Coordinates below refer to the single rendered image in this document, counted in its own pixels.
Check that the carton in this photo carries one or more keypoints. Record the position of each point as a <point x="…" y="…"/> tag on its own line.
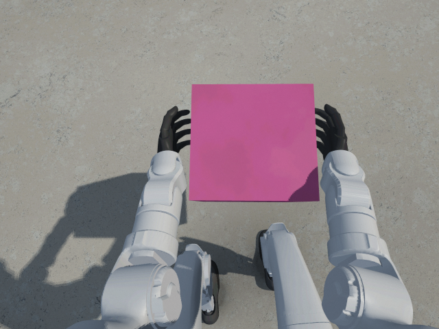
<point x="253" y="143"/>

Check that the robot left hand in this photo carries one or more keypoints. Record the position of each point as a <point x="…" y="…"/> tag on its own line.
<point x="168" y="137"/>

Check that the robot thigh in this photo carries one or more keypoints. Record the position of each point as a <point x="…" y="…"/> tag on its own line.
<point x="298" y="305"/>
<point x="194" y="273"/>

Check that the right robot upper arm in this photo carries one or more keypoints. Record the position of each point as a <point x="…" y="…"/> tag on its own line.
<point x="358" y="298"/>

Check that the left robot upper arm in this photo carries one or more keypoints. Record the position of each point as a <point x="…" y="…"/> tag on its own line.
<point x="138" y="297"/>

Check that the left robot forearm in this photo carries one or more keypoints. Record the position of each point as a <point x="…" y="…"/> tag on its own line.
<point x="153" y="237"/>

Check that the robot right hand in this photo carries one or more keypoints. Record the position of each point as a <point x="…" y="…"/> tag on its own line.
<point x="333" y="137"/>

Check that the robot left thigh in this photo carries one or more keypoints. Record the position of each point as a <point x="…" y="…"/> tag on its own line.
<point x="194" y="273"/>

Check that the robot right thigh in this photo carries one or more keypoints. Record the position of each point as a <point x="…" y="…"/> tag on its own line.
<point x="298" y="305"/>

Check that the right robot forearm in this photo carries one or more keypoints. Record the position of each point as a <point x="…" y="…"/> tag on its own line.
<point x="354" y="236"/>

